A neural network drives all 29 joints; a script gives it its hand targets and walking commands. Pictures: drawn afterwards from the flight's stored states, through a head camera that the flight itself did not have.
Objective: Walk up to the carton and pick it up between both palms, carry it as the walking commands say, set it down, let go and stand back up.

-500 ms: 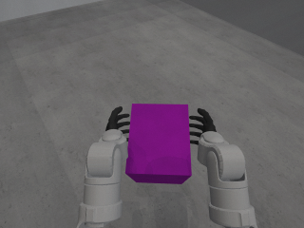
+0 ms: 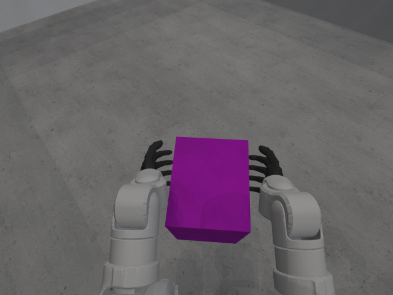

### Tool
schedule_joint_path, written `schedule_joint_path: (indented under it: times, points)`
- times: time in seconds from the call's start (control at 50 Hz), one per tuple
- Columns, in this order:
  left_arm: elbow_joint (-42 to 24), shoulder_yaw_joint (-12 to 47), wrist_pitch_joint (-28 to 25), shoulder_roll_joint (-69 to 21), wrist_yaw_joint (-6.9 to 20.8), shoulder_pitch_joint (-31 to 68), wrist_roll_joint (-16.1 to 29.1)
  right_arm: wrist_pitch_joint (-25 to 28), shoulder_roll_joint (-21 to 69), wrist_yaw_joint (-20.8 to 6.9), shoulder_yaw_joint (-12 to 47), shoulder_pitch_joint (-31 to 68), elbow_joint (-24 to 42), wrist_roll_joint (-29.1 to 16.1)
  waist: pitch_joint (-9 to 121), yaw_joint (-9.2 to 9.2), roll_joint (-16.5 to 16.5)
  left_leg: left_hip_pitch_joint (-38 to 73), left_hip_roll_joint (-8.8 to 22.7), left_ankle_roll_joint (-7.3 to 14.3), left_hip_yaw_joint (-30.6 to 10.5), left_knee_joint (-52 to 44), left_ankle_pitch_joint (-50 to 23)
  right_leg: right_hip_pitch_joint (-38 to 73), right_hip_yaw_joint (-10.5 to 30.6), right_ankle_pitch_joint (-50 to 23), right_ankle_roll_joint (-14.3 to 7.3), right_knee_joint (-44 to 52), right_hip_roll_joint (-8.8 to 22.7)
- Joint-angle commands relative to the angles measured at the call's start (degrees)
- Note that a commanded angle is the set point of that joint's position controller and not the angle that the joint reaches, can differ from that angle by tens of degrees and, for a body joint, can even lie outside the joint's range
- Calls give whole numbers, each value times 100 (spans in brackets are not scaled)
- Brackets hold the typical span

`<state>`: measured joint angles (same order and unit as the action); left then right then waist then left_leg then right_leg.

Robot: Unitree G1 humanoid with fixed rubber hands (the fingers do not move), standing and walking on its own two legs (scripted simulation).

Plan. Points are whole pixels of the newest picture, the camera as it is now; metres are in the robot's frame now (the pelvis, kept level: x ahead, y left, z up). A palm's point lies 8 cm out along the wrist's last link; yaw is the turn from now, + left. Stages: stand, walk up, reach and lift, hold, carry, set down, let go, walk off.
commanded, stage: carry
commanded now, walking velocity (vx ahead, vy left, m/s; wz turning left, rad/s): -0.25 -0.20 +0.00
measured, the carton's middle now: (208, 195) +0.33 -0.02 +0.00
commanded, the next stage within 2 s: none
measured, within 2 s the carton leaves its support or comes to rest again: neither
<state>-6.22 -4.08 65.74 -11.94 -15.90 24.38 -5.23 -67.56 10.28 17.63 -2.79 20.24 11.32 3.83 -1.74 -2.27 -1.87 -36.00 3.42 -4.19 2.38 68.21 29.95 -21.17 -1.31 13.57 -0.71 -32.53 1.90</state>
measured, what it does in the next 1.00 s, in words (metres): walks backwards: left foot, then right foot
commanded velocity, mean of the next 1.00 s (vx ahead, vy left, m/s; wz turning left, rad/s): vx -0.16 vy -0.13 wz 0.00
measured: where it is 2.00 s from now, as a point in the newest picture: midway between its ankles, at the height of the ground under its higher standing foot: outside the picture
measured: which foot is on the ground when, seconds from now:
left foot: up 0.00-0.18, down 0.20-0.60, up 0.62-0.94, down 0.96-1.00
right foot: down 0.00-0.22, up 0.24-0.58, down 0.60-1.00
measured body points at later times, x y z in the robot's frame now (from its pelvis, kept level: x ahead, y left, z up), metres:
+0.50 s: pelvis -0.16 -0.12 +0.00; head -0.14 -0.09 +0.45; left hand +0.16 +0.02 +0.10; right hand +0.18 -0.21 +0.11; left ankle -0.09 +0.04 -0.73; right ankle -0.17 -0.29 -0.67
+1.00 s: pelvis -0.30 -0.23 +0.00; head -0.30 -0.22 +0.45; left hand +0.02 -0.10 +0.10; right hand +0.03 -0.33 +0.10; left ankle -0.32 -0.14 -0.73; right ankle -0.20 -0.31 -0.73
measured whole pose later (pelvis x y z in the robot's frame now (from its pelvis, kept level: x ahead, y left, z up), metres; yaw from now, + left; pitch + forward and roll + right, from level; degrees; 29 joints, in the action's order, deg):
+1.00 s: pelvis -0.30 -0.23 +0.00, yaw +2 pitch +3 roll +1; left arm -6.4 -5.0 66.5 -11.3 -16.0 22.8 -5.6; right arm -67.7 10.9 17.1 -1.5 21.7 7.2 5.3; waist 4.5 0.0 2.1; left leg -15.7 -0.9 1.4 6.1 28.7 16.0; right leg -24.9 -4.5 5.5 -2.9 -26.4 -0.4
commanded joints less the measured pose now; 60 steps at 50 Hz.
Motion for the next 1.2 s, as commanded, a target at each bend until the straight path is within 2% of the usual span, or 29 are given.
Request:
schedule_joint_path:
  times: [0.0,0.08,0.12,0.16,0.18,0.2,0.22,0.24,0.28,0.32,0.36,0.46,0.5,0.54,0.56,0.58,0.6,0.62,0.66,0.7,0.82,0.88,0.94,0.96,0.98,1.02,1.08,1.14,1.18]
  points:
    - [-474,2002,-163,-5963,1036,835,1342,283,6136,-1201,3054,2396,855,-1933,2280,334,1132,71,-138,-2,210,52,-69,1627,442,-2609,-909,645,1078]
    - [-363,2045,-97,-5768,1013,526,1269,199,5976,-1153,2898,1796,671,-1736,2464,356,1381,693,-297,192,298,-1757,202,1851,1091,-2849,-1092,831,1230]
    - [-383,2126,-62,-5790,1025,547,1329,171,5942,-1165,2749,1622,534,-1644,2557,395,1277,1074,-340,274,369,-2592,133,1858,1299,-2835,-1132,944,1274]
    - [-409,2242,-35,-5853,1034,619,1426,162,5993,-1194,2608,1491,395,-1573,2665,349,912,1996,-109,352,359,-3976,-813,1450,1151,-2530,-935,961,1120]
    - [-391,2298,-25,-5892,1025,690,1483,160,6009,-1214,2526,1463,333,-1535,2683,318,563,2818,261,368,117,-4774,-1474,831,975,-1999,-674,829,944]
    - [-374,2357,-24,-5918,1013,806,1529,167,5990,-1228,2447,1484,286,-1503,2534,325,-167,3604,1026,490,-751,-5113,-1569,-222,771,-1031,-340,404,637]
    - [-687,2595,-12,-6018,1057,1134,1655,235,6025,-1241,2280,1261,91,-1379,2190,160,-2135,3418,2797,1343,-2591,-5248,-2887,-1559,-58,1335,55,-1034,-142]
    - [-806,2670,-50,-6192,1047,1383,1697,254,6176,-1293,2346,1495,335,-1504,1868,205,-1273,2975,2949,1581,-2430,-5123,-4036,-1678,478,1894,134,-2728,-315]
    - [-827,2780,-63,-6298,1107,1434,1881,287,6070,-1300,2239,1411,343,-1369,1788,222,-141,2479,2159,1279,-1175,-4866,-3595,-1496,760,1134,143,-3861,-200]
    - [-812,2903,-50,-6246,1116,1482,2003,332,5838,-1268,2055,1377,314,-1286,1856,204,-325,2817,1643,1138,-535,-4583,-4216,-1689,657,844,262,-4292,-329]
    - [-766,2954,-30,-6100,1067,1357,1955,350,5611,-1228,1958,1340,306,-1250,1991,176,-610,3135,1415,1007,-346,-4409,-4459,-1629,548,927,376,-3824,-349]
    - [-655,2784,57,-5800,920,1143,1771,257,5385,-1144,1924,1285,137,-1225,2066,160,-1485,2896,1508,851,-617,-4680,-3614,-730,23,1475,361,-1930,-218]
    - [-549,2628,103,-5768,915,1024,1730,200,5482,-1123,1972,1203,35,-1166,2067,146,-1599,2853,1622,830,-777,-4696,-3516,-432,-22,1512,237,-901,-99]
    - [-467,2487,117,-5840,951,924,1713,188,5650,-1106,2095,1281,43,-1172,2174,264,-1352,2635,1549,671,-595,-4272,-3597,253,-219,885,143,598,-127]
    - [-447,2420,121,-5847,981,930,1702,194,5701,-1101,2152,1317,65,-1186,2330,298,-805,2259,1333,428,-359,-3775,-3077,818,-60,546,114,1265,13]
    - [-402,2349,118,-5840,1017,963,1703,194,5712,-1088,2175,1383,23,-1165,2247,284,319,1272,1010,181,-86,-3059,-1462,1421,558,-121,81,1557,552]
    - [-233,2210,115,-5754,1026,871,1566,146,5626,-1097,2319,1437,177,-1176,2042,319,2458,-136,-9,-197,737,-1597,769,1313,2181,-2365,-838,1525,2182]
    - [-408,2175,71,-5976,1073,1040,1670,181,5931,-1135,2493,1950,429,-1420,1898,298,2263,-2,-130,-131,100,22,1327,809,1803,-3448,-1138,1206,1915]
    - [-623,2132,-67,-6193,1144,1112,1638,302,6287,-1204,2922,2473,817,-1793,1884,323,1255,126,-214,84,-225,788,363,789,639,-2510,-818,1037,1278]
    - [-650,2017,-146,-6113,1085,1006,1453,321,6285,-1232,3104,2563,945,-1960,2121,318,1077,-39,-138,23,-55,675,-282,1302,390,-1848,-731,925,1103]
    - [-297,1947,-71,-5787,1031,516,1303,191,6028,-1124,2914,1785,517,-1695,2472,346,1348,659,-287,214,144,-2103,152,1880,1410,-1581,-881,1216,1348]
    - [-265,2011,6,-5844,1056,619,1379,145,6013,-1126,2669,1559,262,-1530,2486,352,1152,1355,-417,373,232,-3488,-42,1757,1619,-1319,-853,1357,1352]
    - [-225,2114,76,-5840,1059,794,1461,141,5994,-1169,2485,1518,39,-1422,2562,314,582,2883,184,456,-13,-4911,-1286,807,1205,-429,-375,1234,977]
    - [-355,2261,72,-5934,1079,1009,1551,180,5966,-1187,2385,1600,21,-1385,2327,285,-157,2882,642,670,-637,-4822,-787,190,745,-233,-74,1164,593]
    - [-512,2388,75,-6035,1093,1299,1628,208,5983,-1212,2318,1604,42,-1372,2003,249,-630,2351,1020,847,-1105,-5112,-67,56,409,-45,-19,829,393]
    - [-524,2473,120,-6111,1093,1560,1771,181,5969,-1194,2213,1765,56,-1332,1634,249,-420,1626,1093,908,-989,-5382,465,267,165,-72,-67,563,230]
    - [-346,2495,210,-6067,1099,1525,1869,104,5859,-1140,2031,1602,-180,-1172,1704,263,-320,1257,729,838,-544,-5159,543,729,145,-215,-133,656,227]
    - [-176,2314,250,-5974,1106,1527,1800,40,5843,-1151,2044,1769,-278,-1184,1623,268,174,1067,324,793,-267,-4646,742,733,613,701,-134,1209,488]
    - [-115,2174,258,-5971,1117,1510,1765,21,5957,-1154,2144,1897,-246,-1248,1661,234,652,1418,-55,770,-15,-4052,176,409,1024,1412,-79,1836,757]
